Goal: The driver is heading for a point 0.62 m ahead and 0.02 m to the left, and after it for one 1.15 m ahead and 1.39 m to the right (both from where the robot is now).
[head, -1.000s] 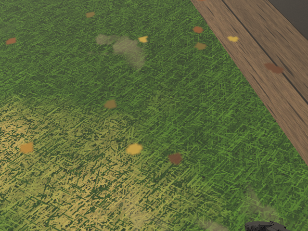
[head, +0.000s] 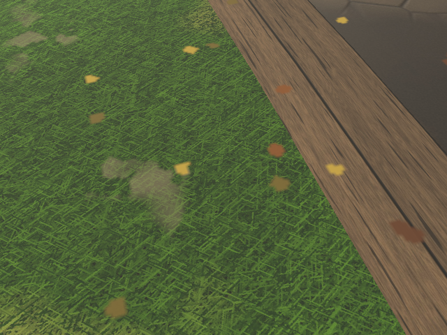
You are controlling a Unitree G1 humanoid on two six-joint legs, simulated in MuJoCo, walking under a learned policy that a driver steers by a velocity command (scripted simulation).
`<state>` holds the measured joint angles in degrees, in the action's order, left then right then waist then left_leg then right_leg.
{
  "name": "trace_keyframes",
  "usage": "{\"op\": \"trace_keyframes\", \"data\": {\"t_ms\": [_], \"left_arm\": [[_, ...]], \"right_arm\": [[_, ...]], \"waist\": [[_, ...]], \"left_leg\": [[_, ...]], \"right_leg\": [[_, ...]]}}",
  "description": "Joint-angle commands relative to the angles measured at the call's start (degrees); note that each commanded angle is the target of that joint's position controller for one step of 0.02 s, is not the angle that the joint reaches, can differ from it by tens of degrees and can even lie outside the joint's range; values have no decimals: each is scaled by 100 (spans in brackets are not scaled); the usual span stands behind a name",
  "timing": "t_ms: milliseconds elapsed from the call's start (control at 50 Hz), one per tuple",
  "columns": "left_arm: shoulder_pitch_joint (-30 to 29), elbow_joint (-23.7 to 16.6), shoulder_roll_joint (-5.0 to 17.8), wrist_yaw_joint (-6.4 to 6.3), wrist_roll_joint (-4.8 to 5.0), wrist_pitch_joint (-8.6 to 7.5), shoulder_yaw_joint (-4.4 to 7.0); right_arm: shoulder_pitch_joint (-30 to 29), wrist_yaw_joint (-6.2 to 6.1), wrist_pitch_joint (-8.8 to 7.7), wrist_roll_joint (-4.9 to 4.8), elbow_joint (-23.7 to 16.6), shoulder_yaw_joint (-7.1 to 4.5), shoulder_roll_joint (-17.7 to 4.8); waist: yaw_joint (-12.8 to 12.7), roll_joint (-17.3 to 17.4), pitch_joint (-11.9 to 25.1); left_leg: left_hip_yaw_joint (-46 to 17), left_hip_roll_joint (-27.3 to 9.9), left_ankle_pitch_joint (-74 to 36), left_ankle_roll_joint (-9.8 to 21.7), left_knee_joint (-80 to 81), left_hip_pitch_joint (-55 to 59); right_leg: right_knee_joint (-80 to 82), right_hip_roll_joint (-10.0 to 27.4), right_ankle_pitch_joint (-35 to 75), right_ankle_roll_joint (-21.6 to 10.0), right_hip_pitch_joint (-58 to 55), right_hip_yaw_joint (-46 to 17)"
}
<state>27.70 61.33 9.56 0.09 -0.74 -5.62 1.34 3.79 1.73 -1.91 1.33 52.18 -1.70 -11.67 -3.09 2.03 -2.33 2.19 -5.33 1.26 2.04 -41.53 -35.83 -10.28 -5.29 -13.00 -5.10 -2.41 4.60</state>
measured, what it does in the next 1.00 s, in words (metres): walks ahead: left foot, then right foot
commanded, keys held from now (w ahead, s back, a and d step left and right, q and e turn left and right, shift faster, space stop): w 0.70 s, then w+e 0.30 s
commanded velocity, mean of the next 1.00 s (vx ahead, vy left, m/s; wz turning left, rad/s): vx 0.50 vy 0.00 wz -0.08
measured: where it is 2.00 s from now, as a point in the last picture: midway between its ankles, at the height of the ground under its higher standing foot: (279, 185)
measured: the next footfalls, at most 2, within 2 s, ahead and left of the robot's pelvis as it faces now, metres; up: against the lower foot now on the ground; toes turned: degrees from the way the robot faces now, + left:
left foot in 0.16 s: +0.26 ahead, +0.11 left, +0.00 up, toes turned +4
right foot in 0.72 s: +0.56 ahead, -0.06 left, +0.00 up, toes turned -4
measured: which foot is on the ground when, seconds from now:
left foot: up 0.00-0.14, down 0.16-0.72, up 0.74-1.00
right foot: down 0.00-0.18, up 0.20-0.70, down 0.72-1.00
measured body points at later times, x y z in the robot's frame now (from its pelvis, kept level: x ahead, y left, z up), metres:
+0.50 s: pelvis +0.27 +0.05 +0.00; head +0.28 +0.06 +0.45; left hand +0.39 +0.29 -0.14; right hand +0.20 -0.19 -0.14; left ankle +0.22 +0.11 -0.74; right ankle +0.40 -0.11 -0.68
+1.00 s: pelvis +0.53 -0.01 +0.00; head +0.55 -0.02 +0.45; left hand +0.52 +0.25 -0.14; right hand +0.64 -0.26 -0.13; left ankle +0.64 +0.15 -0.68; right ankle +0.52 -0.06 -0.74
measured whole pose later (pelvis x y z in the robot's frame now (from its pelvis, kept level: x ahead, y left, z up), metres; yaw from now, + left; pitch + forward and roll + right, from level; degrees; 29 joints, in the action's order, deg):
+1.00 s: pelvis +0.53 -0.01 +0.00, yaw -6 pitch +0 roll +0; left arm 23.0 59.5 11.4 0.1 -0.3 -4.0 3.4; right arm 7.6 0.8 -3.0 2.2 51.6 -3.1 -12.8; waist -2.0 1.6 -2.4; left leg -1.2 -5.9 10.5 -0.4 -52.8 -33.6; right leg -16.6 -6.4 -9.5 -6.6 7.0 -0.1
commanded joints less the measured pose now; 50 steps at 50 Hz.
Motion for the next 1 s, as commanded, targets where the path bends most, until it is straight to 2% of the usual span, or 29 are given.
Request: {"op": "trace_keyframes", "data": {"t_ms": [20, 60, 100, 120, 140, 160, 180, 200, 220, 240, 260, 280, 300, 340, 400, 520, 620, 660, 680, 700, 720, 740, 760, 780, 800, 820, 860, 940, 1000], "left_arm": [[432, -70, 761, -61, -38, -37, 117], [470, -10, 807, -101, -75, -15, 133], [308, 1, 871, -132, -94, 0, 155], [217, 2, 924, -137, -93, 7, 170], [112, 0, 948, -124, -66, 28, 175], [46, -88, 869, -109, -24, 19, 140], [478, -289, 358, -42, 200, 13, 23], [466, -222, 673, -37, 108, 21, 141], [-84, -367, 805, -37, 15, 47, 207], [-448, -470, 724, -2, -11, 20, 192], [-556, -473, 607, 15, -30, 47, 195], [-487, -463, 517, 38, -116, 125, 189], [-371, -406, 393, 76, -151, 201, 171], [-504, -473, 376, 122, -162, 289, 185], [-1269, -747, 460, 146, -141, 353, 196], [-2571, -1171, 385, 161, -51, 326, 109], [-3153, -1425, 474, 143, -50, 258, 106], [-2960, -1414, 527, 121, -44, 202, 137], [-2581, -1303, 587, 88, -45, 171, 178], [-1828, -1052, 667, 44, -58, 127, 241], [-796, -709, 870, -12, -134, 73, 340], [146, -556, 1443, -68, -272, 49, 491], [136, -514, 1678, -4, -189, 123, 556], [-523, -584, 1394, 44, 5, 179, 495], [-1057, -699, 1065, 67, 51, 180, 407], [-1294, -714, 824, 79, 24, 161, 341], [-1252, -598, 597, 28, 52, 107, 258], [-821, -537, 976, -29, 61, 45, 336], [-482, -544, 956, -14, 51, 78, 334]], "right_arm": [[-707, -11, -83, -17, -481, -13, -266], [-837, -16, -122, -14, -572, -32, -321], [-587, -42, -179, -17, -537, -69, -367], [-145, -79, -211, -13, -400, -115, -426], [709, -126, -261, 8, -106, -184, -506], [1746, -190, -319, 113, 206, -301, -794], [2558, -232, -332, 256, 286, -470, -1439], [2355, -163, -231, 53, 296, -472, -1355], [1656, -141, -205, -71, 213, -407, -1120], [1193, -114, -237, -86, 125, -309, -740], [1013, -110, -277, -71, 144, -242, -511], [1009, -133, -314, -88, 228, -182, -328], [1115, -149, -355, -76, 303, -153, -262], [1463, -166, -434, -82, 456, -169, -393], [1807, -171, -447, -80, 564, -174, -524], [2465, -197, -433, -72, 734, -114, -497], [2815, -277, -390, 9, 908, -124, -552], [2671, -308, -378, 32, 918, -145, -617], [2570, -315, -373, 36, 913, -161, -672], [2477, -304, -355, 20, 913, -171, -710], [2360, -295, -355, -17, 853, -158, -694], [2481, -257, -371, -151, 619, -72, -380], [2929, -192, -377, -214, 639, -94, -219], [2298, -200, -354, -55, 540, -193, -575], [1798, -165, -404, -27, 356, -194, -549], [1606, -153, -424, -19, 310, -193, -465], [1683, -121, -294, 107, 268, -178, -308], [1112, -90, -114, 118, -64, -183, -319], [221, -89, -82, 71, -419, -178, -397]], "waist": [[-22, -590, -442], [-2, -584, -480], [190, -603, -367], [380, -640, -135], [743, -523, 284], [1107, -346, 879], [1095, 758, 1797], [995, 713, 1951], [706, 262, 934], [571, 15, 388], [382, -24, 75], [207, 75, -47], [128, 118, -22], [70, 90, -37], [165, 83, -247], [509, 132, -373], [634, 170, -471], [460, 196, -385], [282, 241, -189], [-38, 177, 182], [-446, 37, 752], [-620, -741, 1537], [-332, -1567, 1932], [-127, -729, 1188], [8, -523, 495], [178, -315, 175], [466, -416, 68], [483, -453, -38], [234, -494, -229]], "left_leg": [[198, 177, -42, 78, 451, -143], [193, 228, 281, 201, 672, -132], [285, 416, 711, 381, 958, 430], [369, 608, 885, 484, 1097, 1071], [470, 794, 706, 614, 1464, 2094], [-59, 320, 722, 847, 1486, 3616], [-2565, -1464, 1327, 1535, 1714, 5487], [-4137, -1897, 1488, 1811, 2546, 5422], [-3229, -1626, 1834, 1603, 2664, 4562], [-2571, -1397, 1599, 1436, 2917, 3717], [-2040, -1106, 1238, 1201, 3115, 3129], [-1632, -867, 901, 1028, 3235, 2711], [-1372, -747, 629, 973, 3294, 2544], [-1089, -644, 43, 1010, 3366, 2522], [-852, -554, -119, 1007, 3556, 2689], [-521, -450, -917, 879, 3512, 3290], [-511, -738, -1684, 962, 3133, 4222], [-407, -790, -2617, 883, 2715, 4356], [-327, -760, -3417, 806, 2262, 4318], [-204, -630, -3869, 720, 1412, 4203], [32, -412, -3268, 594, 246, 3549], [377, 44, -1043, 380, -1702, 1986], [119, 1024, 2987, 247, -3282, 402], [-436, 548, 2493, 339, -3486, -158], [-396, 327, 1899, 333, -3217, -244], [-392, 151, 1568, 296, -2844, -15], [-371, 9, 1424, 106, -2311, 534], [-208, 14, 1111, -235, -1550, 368], [-186, -1, 469, -407, -681, -4]], "right_leg": [[205, 1680, 2511, -626, -25, -790], [6, 1830, 2855, -648, -382, -809], [-456, 1860, 3844, -557, -487, -682], [-971, 1814, 4611, -481, -441, -600], [-1924, 1638, 4919, -380, -248, -434], [-3199, 1415, 3919, -266, 699, -296], [-5472, 636, 1033, 27, 2681, 119], [-6500, 132, -1680, -5, 3566, -463], [-6621, 561, -1165, -63, 3974, -728], [-6313, 769, -690, -63, 3892, -717], [-5943, 945, -443, -47, 3633, -694], [-5663, 1047, -331, 17, 3329, -682], [-5540, 1062, -262, 74, 3116, -635], [-5360, 1077, -72, 164, 3208, -519], [-4779, 1200, 514, 302, 3818, -395], [-3129, 1037, 1330, 373, 3947, -118], [-2447, 858, 934, 149, 4005, -40], [-2178, 687, 505, -32, 3526, 38], [-2053, 500, 297, -139, 2942, 122], [-1750, 301, 370, -265, 2053, 218], [-1606, 477, 567, -464, 686, 2], [-1506, 1954, 98, -948, -961, -1876], [-711, 2943, 257, -1679, -1731, -4383], [-573, 2535, -299, -1428, -1136, -3929], [-400, 2338, -117, -1262, -279, -3170], [-211, 2056, 375, -1085, 335, -2711], [-50, 1651, 1082, -890, 1026, -2094], [150, 1452, 1299, -1016, 1355, -1854], [271, 1361, 1117, -951, 1269, -1926]]}}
